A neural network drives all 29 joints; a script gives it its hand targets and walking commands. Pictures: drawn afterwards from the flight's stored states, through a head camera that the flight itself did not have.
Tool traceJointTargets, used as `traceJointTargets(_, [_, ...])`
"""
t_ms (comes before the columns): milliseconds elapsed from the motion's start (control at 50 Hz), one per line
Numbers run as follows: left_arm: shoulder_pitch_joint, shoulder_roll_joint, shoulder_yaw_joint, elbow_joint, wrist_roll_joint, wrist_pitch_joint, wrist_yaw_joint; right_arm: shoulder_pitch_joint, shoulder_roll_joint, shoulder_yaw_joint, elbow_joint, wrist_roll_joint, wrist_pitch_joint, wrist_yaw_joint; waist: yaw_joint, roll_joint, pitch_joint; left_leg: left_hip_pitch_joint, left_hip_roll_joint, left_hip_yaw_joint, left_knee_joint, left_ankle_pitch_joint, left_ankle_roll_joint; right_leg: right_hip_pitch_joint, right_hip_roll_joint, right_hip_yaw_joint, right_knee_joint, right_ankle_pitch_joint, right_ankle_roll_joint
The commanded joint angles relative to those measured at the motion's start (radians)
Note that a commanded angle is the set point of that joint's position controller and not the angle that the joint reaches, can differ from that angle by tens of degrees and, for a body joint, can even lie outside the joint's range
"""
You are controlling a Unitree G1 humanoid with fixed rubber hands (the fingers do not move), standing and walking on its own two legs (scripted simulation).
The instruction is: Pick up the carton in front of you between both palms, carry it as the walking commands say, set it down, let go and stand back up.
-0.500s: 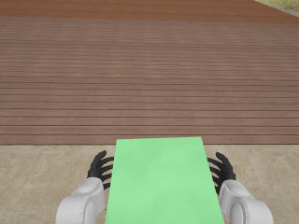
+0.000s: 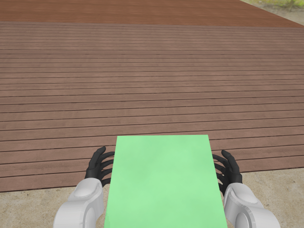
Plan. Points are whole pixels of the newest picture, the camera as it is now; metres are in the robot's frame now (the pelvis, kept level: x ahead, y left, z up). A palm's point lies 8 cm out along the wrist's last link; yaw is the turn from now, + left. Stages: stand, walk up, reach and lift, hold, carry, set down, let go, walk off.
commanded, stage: carry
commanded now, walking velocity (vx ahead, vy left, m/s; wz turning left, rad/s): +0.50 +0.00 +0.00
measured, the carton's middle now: (162, 195) +0.23 -0.01 +0.02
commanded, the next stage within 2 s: none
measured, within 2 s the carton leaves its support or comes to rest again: neither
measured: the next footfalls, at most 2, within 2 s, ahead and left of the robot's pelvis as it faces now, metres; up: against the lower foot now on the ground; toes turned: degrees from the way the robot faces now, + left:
right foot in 0.18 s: +0.34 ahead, -0.10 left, +0.00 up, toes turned -11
left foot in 0.70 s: +0.71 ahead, +0.09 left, +0.00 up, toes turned +12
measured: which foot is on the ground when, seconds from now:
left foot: down 0.00-0.20, up 0.22-0.68, down 0.70-1.00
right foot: up 0.00-0.16, down 0.18-0.74, up 0.76-1.00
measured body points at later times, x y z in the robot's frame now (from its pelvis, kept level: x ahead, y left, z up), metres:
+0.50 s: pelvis +0.36 -0.04 +0.00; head +0.34 -0.05 +0.45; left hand +0.58 +0.13 +0.08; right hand +0.60 -0.18 +0.07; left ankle +0.44 +0.14 -0.68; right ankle +0.30 -0.09 -0.75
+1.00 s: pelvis +0.70 +0.02 +0.00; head +0.73 +0.04 +0.44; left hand +1.04 +0.19 +0.11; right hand +1.04 -0.13 +0.13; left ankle +0.67 +0.08 -0.75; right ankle +0.75 -0.13 -0.65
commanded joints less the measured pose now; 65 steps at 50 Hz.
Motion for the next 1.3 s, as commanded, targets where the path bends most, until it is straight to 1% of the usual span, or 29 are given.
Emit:
traceJointTargets(0, [-0.296,-0.641,-0.537,-0.072,-0.153,0.007,0.014,-0.276,0.551,0.517,-0.074,0.184,0.031,0.062,0.014,0.141,0.044,0.089,0.215,-0.105,-0.084,0.429,0.058,-0.069,0.024,-0.068,-0.113,0.039,-0.01])
traceJointTargets(80, [-0.323,-0.597,-0.503,-0.066,-0.168,0.03,0.025,-0.31,0.526,0.489,-0.064,0.168,0.051,0.026,0.013,0.157,0.133,0.075,0.217,-0.055,-0.058,0.602,0.041,0.067,0.059,-0.12,-0.226,0.042,-0.049])
traceJointTargets(140, [-0.328,-0.606,-0.499,-0.047,-0.189,0.021,0.024,-0.33,0.534,0.495,-0.078,0.168,0.05,0.016,0.043,0.154,-0.017,0.035,0.184,0.029,0.284,0.913,0.004,0.427,0.168,-0.198,-0.27,-0.079,-0.074])
traceJointTargets(160, [-0.308,-0.615,-0.485,-0.047,-0.187,0.013,0.022,-0.344,0.54,0.509,-0.094,0.171,0.046,0.017,0.068,0.068,-0.13,-0.088,0.14,0.012,0.522,0.76,-0.026,0.665,0.118,-0.105,-0.309,-0.159,-0.083])
traceJointTargets(180, [-0.318,-0.615,-0.498,-0.078,-0.196,0.004,0.018,-0.336,0.574,0.522,-0.12,0.18,0.041,0.022,0.058,-0.15,-0.251,-0.306,0.04,-0.012,0.864,0.393,-0.058,0.844,-0.187,0.414,-0.429,-0.339,-0.164])
traceJointTargets(200, [-0.337,-0.652,-0.508,-0.059,-0.219,-0.004,0.008,-0.345,0.593,0.546,-0.14,0.176,0.035,0.028,0.049,-0.276,-0.247,-0.597,-0.066,-0.107,1.113,-0.113,-0.066,0.962,-0.348,0.756,-0.594,-0.346,-0.296])
traceJointTargets(220, [-0.324,-0.7,-0.539,-0.088,-0.232,-0.011,-0.008,-0.344,0.624,0.562,-0.15,0.186,0.023,0.035,0.053,-0.201,-0.244,-0.612,0.004,-0.239,1.205,-0.104,-0.031,0.891,-0.308,0.636,-0.575,-0.183,-0.271])
traceJointTargets(280, [-0.335,-0.755,-0.553,-0.065,-0.22,-0.04,-0.043,-0.345,0.73,0.581,-0.08,0.174,-0.001,0.06,0.034,-0.062,-0.168,-0.571,0.117,-0.272,1.044,0.038,-0.018,0.651,-0.213,0.313,-0.573,-0.027,-0.156])
traceJointTargets(360, [-0.322,-0.75,-0.593,-0.061,-0.225,-0.056,-0.079,-0.264,0.746,0.588,-0.017,0.117,-0.031,0.072,0.04,-0.08,-0.128,-0.591,0.103,-0.189,0.843,0.099,-0.04,0.623,-0.166,0.141,-0.607,-0.024,-0.128])
traceJointTargets(440, [-0.292,-0.707,-0.568,-0.066,-0.215,-0.054,-0.082,-0.291,0.717,0.599,-0.054,0.124,-0.024,0.064,0.039,-0.13,-0.035,-0.649,0.103,-0.12,0.627,0.226,-0.066,0.631,-0.123,0.072,-0.681,-0.041,-0.126])
traceJointTargets(520, [-0.315,-0.637,-0.537,-0.088,-0.209,-0.039,-0.054,-0.35,0.655,0.604,-0.104,0.151,-0.002,0.044,0.042,-0.132,0.028,-0.7,0.087,-0.076,0.499,0.295,-0.07,0.699,-0.092,0.015,-0.667,0.114,-0.118])
traceJointTargets(620, [-0.471,-0.489,-0.475,-0.11,-0.217,-0.016,0.018,-0.501,0.496,0.542,-0.135,0.185,0.025,-0.003,0.05,-0.13,0.078,-0.601,0.034,-0.022,0.378,0.28,-0.015,0.705,-0.095,-0.019,-0.599,0.28,-0.153])
traceJointTargets(660, [-0.543,-0.43,-0.444,-0.095,-0.217,-0.01,0.05,-0.542,0.429,0.498,-0.115,0.187,0.025,-0.029,-0.003,-0.177,-0.007,-0.41,-0.014,0.001,0.374,0.214,0.014,0.713,-0.079,-0.067,-0.398,0.575,-0.124])
traceJointTargets(680, [-0.565,-0.419,-0.435,-0.073,-0.222,-0.009,0.062,-0.556,0.397,0.47,-0.089,0.184,0.025,-0.043,-0.049,-0.139,-0.106,-0.209,-0.071,0.046,0.331,0.136,0.024,0.67,-0.049,-0.106,-0.186,0.619,-0.096])
traceJointTargets(700, [-0.621,-0.408,-0.436,-0.083,-0.222,-0.008,0.073,-0.579,0.389,0.436,-0.064,0.176,0.023,-0.055,-0.094,-0.02,-0.189,0.008,-0.008,-0.081,0.316,0.029,0.035,0.496,-0.01,-0.083,0.038,0.414,-0.078])
traceJointTargets(720, [-0.656,-0.413,-0.429,-0.087,-0.223,-0.005,0.082,-0.632,0.367,0.417,-0.054,0.188,0.023,-0.064,-0.075,0.225,-0.273,0.18,0.262,-0.554,0.206,-0.152,0.12,0.249,0.096,-0.056,0.354,0.049,-0.054])
traceJointTargets(740, [-0.663,-0.396,-0.393,-0.035,-0.213,-0.005,0.096,-0.667,0.363,0.42,-0.02,0.195,0.025,-0.064,-0.059,0.355,-0.29,0.301,0.384,-0.84,0.051,-0.07,0.236,0.003,0.208,0.043,0.595,-0.367,-0.046])
traceJointTargets(780, [-0.775,-0.468,-0.365,0.015,-0.218,-0.012,0.103,-0.774,0.422,0.429,-0.02,0.216,0.012,-0.062,-0.047,0.126,-0.274,0.183,0.328,-0.64,0.133,0.241,0.195,-0.038,0.085,0.174,0.685,-0.335,-0.095])
traceJointTargets(840, [-0.866,-0.539,-0.334,0.1,-0.197,-0.031,0.092,-0.934,0.534,0.45,0.033,0.26,-0.011,-0.039,-0.015,0.032,-0.256,0.035,0.282,-0.446,0.12,0.166,0.12,-0.012,0.022,0.166,0.549,-0.245,-0.09])
traceJointTargets(880, [-0.916,-0.567,-0.349,0.148,-0.174,-0.041,0.087,-0.984,0.548,0.428,0.101,0.241,-0.024,-0.032,-0.007,0.107,-0.225,-0.008,0.262,-0.383,0.094,0.172,0.133,-0.026,0.037,0.12,0.491,-0.225,-0.08])
traceJointTargets(940, [-1.027,-0.569,-0.352,0.218,-0.163,-0.05,0.086,-1.051,0.545,0.403,0.198,0.218,-0.03,-0.031,-0.01,0.11,-0.192,0.038,0.253,-0.338,0.054,0.118,0.157,-0.138,0.02,0.094,0.414,-0.166,-0.063])
traceJointTargets(1080, [-1.158,-0.586,-0.31,0.325,-0.187,-0.054,0.091,-1.124,0.548,0.309,0.315,0.157,-0.032,-0.062,-0.036,0.133,-0.116,0.073,0.17,-0.172,0.062,0.492,0.13,-0.069,0.071,-0.054,0.014,-0.128,-0.079])
traceJointTargets(1140, [-1.14,-0.604,-0.283,0.363,-0.174,-0.042,0.092,-1.147,0.557,0.307,0.318,0.146,-0.022,-0.06,0.033,0.178,-0.185,0.104,0.153,-0.081,0.321,0.993,0.068,0.201,0.187,-0.147,-0.141,-0.13,-0.105])
traceJointTargets(1160, [-1.103,-0.606,-0.284,0.389,-0.179,-0.039,0.091,-1.096,0.548,0.306,0.327,0.149,-0.017,-0.058,0.088,0.142,-0.281,0.034,0.108,-0.021,0.544,0.998,0.026,0.45,0.217,-0.167,-0.234,-0.101,-0.107])
traceJointTargets(1180, [-1.082,-0.6,-0.269,0.386,-0.17,-0.038,0.086,-1.122,0.549,0.314,0.309,0.144,-0.017,-0.06,0.152,0.032,-0.378,-0.239,0.051,-0.078,0.819,0.657,-0.019,0.773,0.061,0.121,-0.269,-0.095,-0.149])
traceJointTargets(1200, [-1.119,-0.592,-0.282,0.36,-0.192,-0.043,0.082,-1.111,0.576,0.318,0.287,0.126,-0.012,-0.06,0.093,-0.272,-0.449,-0.529,-0.062,-0.153,1.049,-0.092,-0.036,0.965,-0.239,0.631,-0.326,0.072,-0.227])
traceJointTargets(1220, [-1.125,-0.631,-0.296,0.348,-0.216,-0.043,0.077,-1.123,0.59,0.315,0.285,0.123,-0.012,-0.059,0.115,-0.283,-0.466,-0.673,-0.094,-0.246,1.267,-0.169,-0.023,1.017,-0.249,0.764,-0.39,0.112,-0.333])
traceJointTargets(1260, [-1.176,-0.714,-0.35,0.258,-0.259,-0.053,0.058,-1.159,0.644,0.306,0.227,0.135,-0.029,-0.054,0.113,-0.133,-0.394,-0.828,-0.019,-0.289,1.328,-0.125,-0.007,0.981,-0.191,0.554,-0.285,0.322,-0.307])
traceJointTargets(1280, [-1.19,-0.737,-0.38,0.22,-0.272,-0.068,0.048,-1.159,0.655,0.31,0.217,0.132,-0.04,-0.051,0.11,-0.082,-0.367,-0.833,0.001,-0.274,1.266,-0.092,-0.002,0.927,-0.166,0.484,-0.303,0.301,-0.266])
